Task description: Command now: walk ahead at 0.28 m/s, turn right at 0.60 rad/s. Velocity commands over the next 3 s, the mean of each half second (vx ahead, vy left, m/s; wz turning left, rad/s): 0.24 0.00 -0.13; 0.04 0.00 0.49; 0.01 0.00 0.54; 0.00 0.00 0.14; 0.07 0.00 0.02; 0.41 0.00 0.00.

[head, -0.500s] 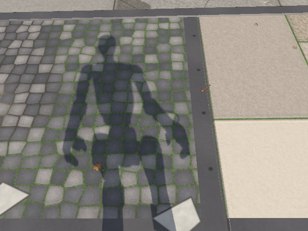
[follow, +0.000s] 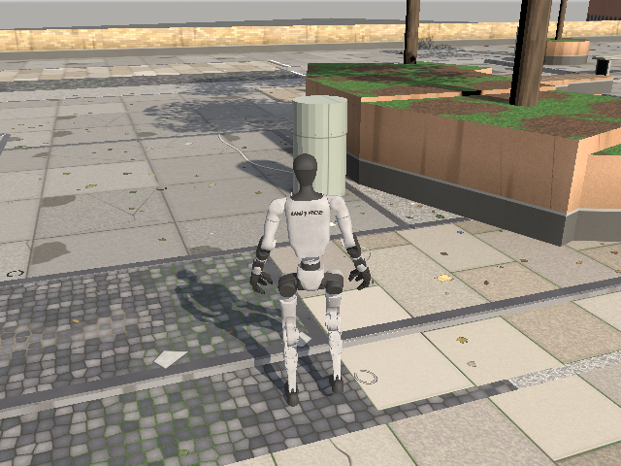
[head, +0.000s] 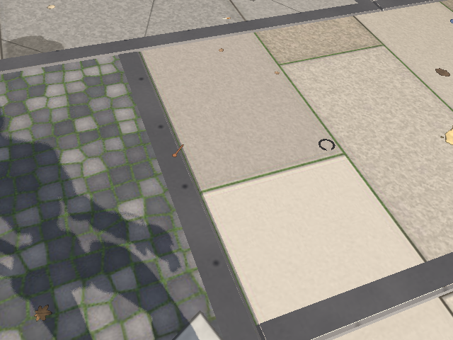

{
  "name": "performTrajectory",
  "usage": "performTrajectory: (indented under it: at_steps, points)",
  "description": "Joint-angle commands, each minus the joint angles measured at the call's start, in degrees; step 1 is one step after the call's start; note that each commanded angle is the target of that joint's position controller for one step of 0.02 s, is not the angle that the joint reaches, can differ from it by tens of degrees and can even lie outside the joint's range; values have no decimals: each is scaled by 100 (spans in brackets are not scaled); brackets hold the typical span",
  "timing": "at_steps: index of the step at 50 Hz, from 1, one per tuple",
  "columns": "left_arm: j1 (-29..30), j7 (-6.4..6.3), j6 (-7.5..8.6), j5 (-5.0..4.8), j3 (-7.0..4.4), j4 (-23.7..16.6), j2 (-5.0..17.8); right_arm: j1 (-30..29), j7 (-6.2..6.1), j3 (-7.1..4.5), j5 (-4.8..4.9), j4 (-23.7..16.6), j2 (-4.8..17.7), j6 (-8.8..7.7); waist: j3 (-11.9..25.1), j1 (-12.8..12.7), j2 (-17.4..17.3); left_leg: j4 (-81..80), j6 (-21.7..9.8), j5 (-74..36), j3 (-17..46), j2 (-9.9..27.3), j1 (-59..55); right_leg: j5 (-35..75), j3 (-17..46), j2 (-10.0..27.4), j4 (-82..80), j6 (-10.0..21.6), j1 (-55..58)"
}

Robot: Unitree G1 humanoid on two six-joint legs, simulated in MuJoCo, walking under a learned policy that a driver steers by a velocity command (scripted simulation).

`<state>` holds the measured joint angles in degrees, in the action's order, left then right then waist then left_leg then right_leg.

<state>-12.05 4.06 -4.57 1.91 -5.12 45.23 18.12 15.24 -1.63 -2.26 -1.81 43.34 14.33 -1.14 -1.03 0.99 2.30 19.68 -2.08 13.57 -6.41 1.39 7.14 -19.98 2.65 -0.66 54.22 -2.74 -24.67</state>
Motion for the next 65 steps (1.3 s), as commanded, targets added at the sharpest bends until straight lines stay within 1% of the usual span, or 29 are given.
performTrajectory:
  at_steps: [1,6,9,10,11,12,13,15,16,19,24,29,32,34,35,36,37,38,39,40,44,50,55,59,60,61,62,64,65]
  points:
    - [885,74,168,0,11,-671,260,397,45,-336,-18,-98,1080,-149,-200,348,-1000,-1070,-836,760,1299,1541,-897,-19,-258,127,-649,115,-1041]
    - [1154,99,307,-2,116,-863,151,512,159,-392,-19,83,1155,-208,-279,308,-1096,-883,-757,280,769,1563,-267,-271,-680,62,-1735,545,14]
    - [-51,-49,483,96,138,-420,67,320,206,-313,127,181,1008,-136,61,-392,-634,414,-524,-1263,130,1259,698,626,-779,-319,-3106,812,2139]
    - [-833,-153,582,183,68,-160,296,310,220,-157,123,136,625,-135,674,-733,106,1703,-264,-1044,-338,816,1316,461,66,292,-3541,877,3382]
    - [-1221,-282,640,180,-11,-232,1006,284,275,57,68,-254,-55,-135,1027,-732,1610,3332,105,1988,-530,119,2948,1036,2549,2265,-3982,1288,4384]
    - [-1182,-381,618,-19,-95,-175,1258,366,190,-122,-1,-77,638,-11,749,-747,852,4050,71,2073,205,71,3097,2670,2623,2590,-3870,1790,3684]
    - [-823,-410,635,-53,26,-193,877,304,199,-166,91,16,760,23,374,-527,385,4284,7,1721,625,229,2928,3823,1708,2238,-3645,1738,3314]
    - [-83,-446,687,-39,237,-262,291,519,217,-160,189,264,688,18,125,-108,301,4082,31,1046,852,235,2521,4739,538,1618,-3735,1243,2758]
    - [68,-479,701,-66,283,-276,206,711,227,-180,121,410,715,67,98,-5,409,4110,79,768,815,141,2305,5071,178,1461,-3787,1090,2555]
    - [67,-535,755,-93,302,-203,239,890,264,-200,94,553,564,161,156,138,361,4268,187,250,736,-93,2085,5619,-408,1382,-3827,1017,2251]
    - [-200,-655,690,-97,308,-22,149,180,307,-176,-13,292,333,264,-145,-42,406,3730,308,18,453,1,2594,5182,-799,1435,-3736,1209,2309]
    - [-434,-674,621,-81,239,123,275,-278,373,-106,-31,-4,168,287,-112,-175,386,2693,44,174,183,-49,2304,5379,-920,1623,-3259,1332,2514]
    - [-284,-662,581,-103,158,80,445,-25,346,-148,-11,-30,254,280,138,-14,425,2163,-225,543,-56,-347,1498,6132,-1050,1582,-2360,1186,2332]
    - [-39,-622,542,-199,115,6,508,700,282,-225,-33,110,368,157,555,458,60,908,-464,-467,35,-511,277,5383,-1308,1331,-719,842,1753]
    - [-120,-584,559,-215,153,-149,356,949,207,-398,-77,54,1029,77,862,608,-862,307,-900,-2658,1606,559,-670,2386,-1430,752,1022,427,627]
    - [-444,-561,483,-118,260,-404,-107,780,193,-528,106,-89,1676,108,1229,70,-1433,421,-1953,-5840,3835,2143,-1093,-1558,-800,-286,2501,149,-507]
    - [-446,-567,389,1,264,-333,17,972,194,-564,353,-58,1610,160,1508,323,-677,389,-2416,-5349,3537,2216,-864,-1608,-65,-4,2797,74,-494]
    - [-250,-588,363,-44,271,-414,45,516,134,-530,274,-133,1396,240,916,241,-861,20,-2387,-3089,3477,2033,-269,-1373,-45,72,2781,50,-859]
    - [23,-619,367,-27,218,-415,194,21,78,-387,201,-187,923,327,46,51,-509,-242,-1922,-1717,2990,1500,490,-976,-55,265,2321,49,-964]
    - [90,-616,341,-5,171,-462,301,-317,42,-305,171,-253,718,367,-175,-104,-577,-316,-1547,-1358,2603,1067,873,-689,-88,318,1830,40,-778]
    - [-299,-529,198,-7,222,-428,34,-161,103,-383,97,-234,957,271,283,-194,-548,-44,-1251,-2454,2163,631,693,-240,-215,93,1116,-36,-407]
    - [229,-607,174,-33,239,-784,27,-18,98,-452,27,-341,1015,350,357,89,-923,-95,-1203,-909,2855,623,470,-300,-109,50,91,-79,-567]
    - [149,-671,289,-103,232,-933,65,-98,139,-489,-40,-453,1014,379,496,128,-1067,179,-1105,-1487,3494,686,378,-574,-38,-185,-783,97,-5]
    - [-526,-740,417,-171,231,-821,-22,-490,136,-502,96,-527,970,427,444,-304,-976,539,-580,-1414,3572,260,833,273,-100,-354,-3091,277,1387]
    - [-538,-796,452,-94,153,-801,281,-424,127,-462,144,-568,760,404,324,-220,-448,1043,-232,-240,3218,-147,1393,312,445,204,-3814,368,1852]
    - [-376,-819,432,-20,54,-966,869,-54,120,-369,205,-653,290,371,425,-7,1048,2587,156,1563,1903,-1043,2433,604,2192,1939,-4240,884,2415]
    - [-99,-752,387,19,24,-1083,938,-75,70,-503,-17,-631,834,369,209,-43,901,3899,263,2254,1274,-1083,2660,1681,2610,2526,-4092,1491,1526]
    - [339,-677,404,-16,206,-1207,248,20,120,-570,-94,-441,932,419,-64,221,186,5326,297,1689,1285,-745,2476,2302,1508,1903,-3796,1560,1049]
    - [525,-666,400,-17,221,-1267,185,125,174,-563,-56,-381,893,471,-38,294,255,5636,328,1348,1220,-726,2503,2485,918,1505,-3684,1372,1121]
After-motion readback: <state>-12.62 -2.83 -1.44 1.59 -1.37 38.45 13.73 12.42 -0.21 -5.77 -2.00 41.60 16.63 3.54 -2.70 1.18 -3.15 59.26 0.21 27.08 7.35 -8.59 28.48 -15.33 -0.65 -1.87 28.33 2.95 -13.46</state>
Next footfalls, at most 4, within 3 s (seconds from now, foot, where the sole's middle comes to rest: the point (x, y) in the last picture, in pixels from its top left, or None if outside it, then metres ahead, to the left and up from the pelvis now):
0.20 right None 0.09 -0.14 -0.79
0.70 left None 0.24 0.03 -0.79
1.20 right None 0.27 -0.16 -0.79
1.66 left None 0.15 0.01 -0.79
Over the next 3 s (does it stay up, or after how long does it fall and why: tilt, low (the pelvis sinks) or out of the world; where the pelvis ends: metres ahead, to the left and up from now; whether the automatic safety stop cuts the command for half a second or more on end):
stays up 0.33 0.05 -0.01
